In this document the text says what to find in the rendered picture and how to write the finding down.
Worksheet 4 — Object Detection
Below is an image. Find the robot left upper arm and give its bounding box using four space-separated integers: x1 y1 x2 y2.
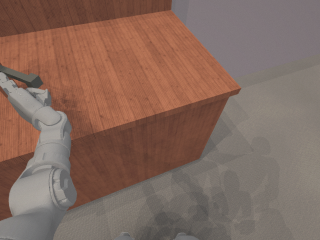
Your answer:
0 168 77 240

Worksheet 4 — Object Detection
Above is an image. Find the robot right shin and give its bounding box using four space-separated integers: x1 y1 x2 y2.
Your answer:
175 232 186 239

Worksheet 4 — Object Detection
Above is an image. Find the tap lever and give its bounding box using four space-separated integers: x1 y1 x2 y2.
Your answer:
0 65 43 89

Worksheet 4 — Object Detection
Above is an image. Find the robot left shin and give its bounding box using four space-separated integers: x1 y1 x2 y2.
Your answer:
119 232 131 237

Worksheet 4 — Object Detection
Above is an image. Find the robot left forearm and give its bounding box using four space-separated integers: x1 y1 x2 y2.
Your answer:
9 106 72 216

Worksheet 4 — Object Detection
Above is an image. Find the counter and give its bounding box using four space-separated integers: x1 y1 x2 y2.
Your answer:
0 0 241 221

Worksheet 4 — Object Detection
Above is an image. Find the left robot hand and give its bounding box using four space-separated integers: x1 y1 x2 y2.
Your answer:
0 72 52 124

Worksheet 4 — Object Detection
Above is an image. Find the robot shin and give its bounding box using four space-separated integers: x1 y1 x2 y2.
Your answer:
175 232 186 239
119 232 131 237

